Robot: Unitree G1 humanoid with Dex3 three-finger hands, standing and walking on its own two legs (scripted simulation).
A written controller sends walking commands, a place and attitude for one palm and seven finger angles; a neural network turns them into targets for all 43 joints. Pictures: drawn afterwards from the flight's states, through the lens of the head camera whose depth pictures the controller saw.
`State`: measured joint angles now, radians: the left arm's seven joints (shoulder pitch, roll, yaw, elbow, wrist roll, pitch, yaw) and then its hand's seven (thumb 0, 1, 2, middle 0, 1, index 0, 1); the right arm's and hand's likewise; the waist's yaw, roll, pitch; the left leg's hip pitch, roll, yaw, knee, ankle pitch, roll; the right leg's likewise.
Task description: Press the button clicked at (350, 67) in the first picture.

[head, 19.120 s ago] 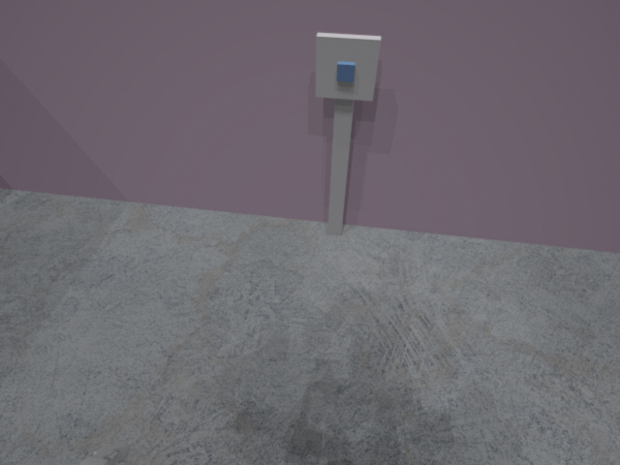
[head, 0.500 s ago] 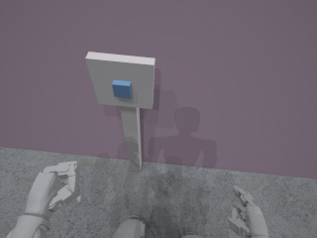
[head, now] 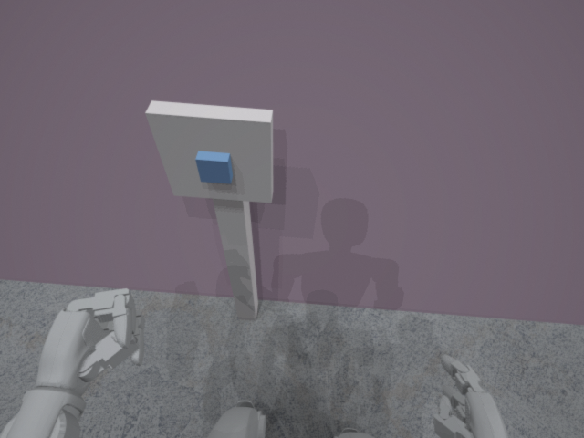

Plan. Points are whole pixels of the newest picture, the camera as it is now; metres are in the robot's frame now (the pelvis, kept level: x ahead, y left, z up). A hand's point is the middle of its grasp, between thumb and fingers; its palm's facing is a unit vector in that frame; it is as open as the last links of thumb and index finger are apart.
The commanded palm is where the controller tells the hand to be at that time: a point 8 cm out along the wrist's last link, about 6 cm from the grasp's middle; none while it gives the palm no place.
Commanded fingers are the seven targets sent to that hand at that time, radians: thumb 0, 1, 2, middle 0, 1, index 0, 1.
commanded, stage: raise the hand and make a fist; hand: left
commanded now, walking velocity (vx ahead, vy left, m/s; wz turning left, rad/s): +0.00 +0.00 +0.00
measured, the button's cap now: (215, 166) +0.51 +0.15 +0.06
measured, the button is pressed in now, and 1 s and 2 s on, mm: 0 0 0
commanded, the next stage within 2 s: aim a knuckle at the button in 0.02 s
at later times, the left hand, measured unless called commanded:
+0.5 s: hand (172, 295) +0.28 +0.17 +0.05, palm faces -0.06 -1.00 -0.03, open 3.1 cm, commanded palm +0.27 +0.23 +0.05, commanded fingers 0.00 0.90 0.90 -1.30 -1.50 -1.30 -1.50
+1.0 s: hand (210, 255) +0.36 +0.14 +0.03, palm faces -0.07 -1.00 -0.02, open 3.1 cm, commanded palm +0.34 +0.20 +0.04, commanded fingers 0.00 0.90 0.90 -1.30 -1.50 -1.30 -1.50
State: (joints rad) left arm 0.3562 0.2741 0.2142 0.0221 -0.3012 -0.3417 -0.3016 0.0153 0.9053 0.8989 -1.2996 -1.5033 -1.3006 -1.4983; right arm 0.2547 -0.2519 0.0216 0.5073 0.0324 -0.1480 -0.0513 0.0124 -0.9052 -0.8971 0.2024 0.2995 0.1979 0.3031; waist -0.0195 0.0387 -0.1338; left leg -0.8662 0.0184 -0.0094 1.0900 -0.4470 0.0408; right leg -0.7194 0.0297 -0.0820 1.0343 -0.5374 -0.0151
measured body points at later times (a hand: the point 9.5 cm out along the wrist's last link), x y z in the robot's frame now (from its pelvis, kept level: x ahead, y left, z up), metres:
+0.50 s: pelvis +0.00 -0.01 +0.00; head +0.06 -0.01 +0.44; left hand +0.28 +0.23 +0.05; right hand +0.16 -0.26 -0.09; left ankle +0.05 +0.09 -0.66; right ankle -0.01 -0.12 -0.66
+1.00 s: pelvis +0.00 -0.01 -0.01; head +0.08 -0.01 +0.43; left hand +0.35 +0.19 +0.04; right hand +0.14 -0.26 -0.11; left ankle +0.05 +0.09 -0.66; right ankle -0.01 -0.12 -0.66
